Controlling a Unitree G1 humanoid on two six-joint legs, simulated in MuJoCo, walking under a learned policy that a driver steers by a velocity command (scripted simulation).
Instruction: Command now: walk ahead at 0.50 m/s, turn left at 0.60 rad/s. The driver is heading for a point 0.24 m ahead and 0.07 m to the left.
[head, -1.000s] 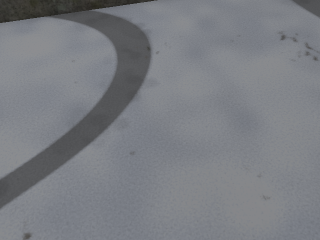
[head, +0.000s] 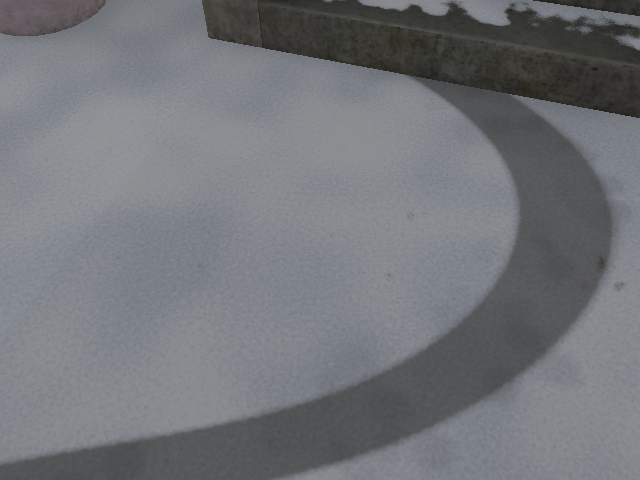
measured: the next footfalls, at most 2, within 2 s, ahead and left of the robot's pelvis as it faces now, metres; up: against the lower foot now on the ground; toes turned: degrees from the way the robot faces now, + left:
left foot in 0.32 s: +0.26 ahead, +0.12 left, +0.00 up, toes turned +6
right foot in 0.66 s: +0.23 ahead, -0.09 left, +0.00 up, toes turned +7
